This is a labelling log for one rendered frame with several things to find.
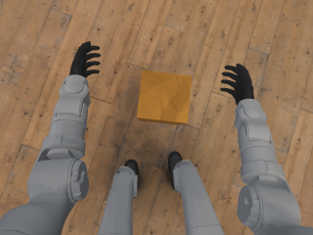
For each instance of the left robot thigh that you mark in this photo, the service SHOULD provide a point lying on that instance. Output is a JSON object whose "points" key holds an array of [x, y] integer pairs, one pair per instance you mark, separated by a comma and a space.
{"points": [[118, 214]]}

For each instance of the carton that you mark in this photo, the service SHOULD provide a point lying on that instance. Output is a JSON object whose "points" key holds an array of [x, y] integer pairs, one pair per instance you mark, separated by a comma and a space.
{"points": [[164, 97]]}

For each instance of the left robot foot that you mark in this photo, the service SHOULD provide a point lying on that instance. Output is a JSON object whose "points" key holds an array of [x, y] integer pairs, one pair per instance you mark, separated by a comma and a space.
{"points": [[133, 165]]}

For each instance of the left robot forearm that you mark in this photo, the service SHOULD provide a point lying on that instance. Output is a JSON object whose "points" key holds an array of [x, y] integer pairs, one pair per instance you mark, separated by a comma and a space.
{"points": [[68, 124]]}

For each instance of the right robot forearm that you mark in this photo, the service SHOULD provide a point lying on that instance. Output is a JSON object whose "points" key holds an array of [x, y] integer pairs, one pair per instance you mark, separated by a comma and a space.
{"points": [[257, 150]]}

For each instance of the robot left upper arm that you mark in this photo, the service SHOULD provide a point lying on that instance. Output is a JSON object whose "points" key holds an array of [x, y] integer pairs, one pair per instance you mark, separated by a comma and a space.
{"points": [[54, 187]]}

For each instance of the robot right upper arm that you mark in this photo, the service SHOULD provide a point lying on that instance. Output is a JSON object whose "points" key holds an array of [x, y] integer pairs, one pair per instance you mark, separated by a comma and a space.
{"points": [[269, 210]]}

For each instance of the left robot hand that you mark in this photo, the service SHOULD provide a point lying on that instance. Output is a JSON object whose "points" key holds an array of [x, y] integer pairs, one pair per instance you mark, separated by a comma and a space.
{"points": [[80, 65]]}

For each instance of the right robot hand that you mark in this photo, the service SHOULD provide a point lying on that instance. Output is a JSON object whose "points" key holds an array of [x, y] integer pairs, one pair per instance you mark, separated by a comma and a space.
{"points": [[243, 85]]}

